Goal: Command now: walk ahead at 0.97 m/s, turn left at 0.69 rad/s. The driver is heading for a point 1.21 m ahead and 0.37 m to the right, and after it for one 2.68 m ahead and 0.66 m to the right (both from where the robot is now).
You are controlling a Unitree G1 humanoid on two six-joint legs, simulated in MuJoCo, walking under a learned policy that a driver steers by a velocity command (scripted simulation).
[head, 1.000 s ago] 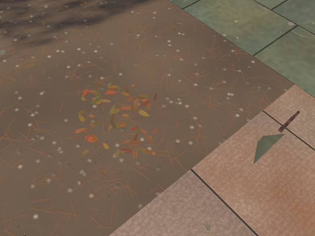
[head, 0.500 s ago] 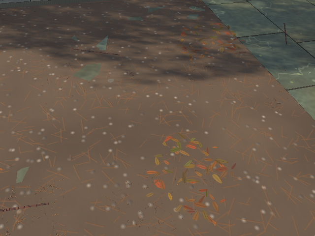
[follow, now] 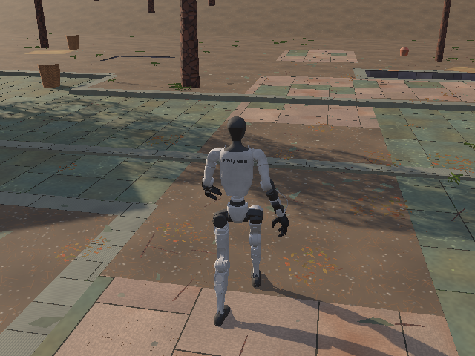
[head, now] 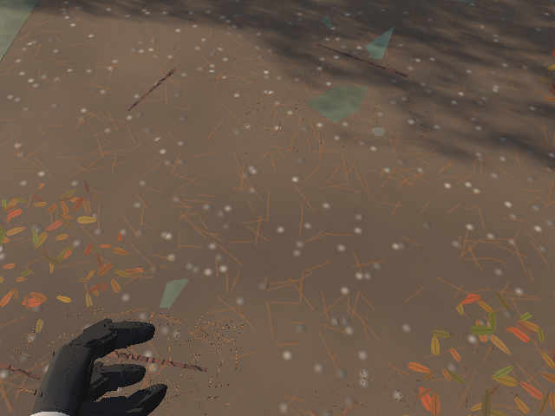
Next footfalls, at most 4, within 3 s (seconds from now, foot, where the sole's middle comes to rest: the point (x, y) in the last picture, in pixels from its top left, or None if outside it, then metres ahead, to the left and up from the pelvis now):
0.02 right None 0.21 -0.13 -0.75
0.40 left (196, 389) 0.51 0.14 -0.75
0.84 right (301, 249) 0.87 -0.16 -0.75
1.24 left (322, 135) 1.30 -0.30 -0.75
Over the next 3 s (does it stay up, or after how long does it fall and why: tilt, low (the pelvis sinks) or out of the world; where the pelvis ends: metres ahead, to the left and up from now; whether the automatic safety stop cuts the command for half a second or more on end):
stays up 1.25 -0.43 0.03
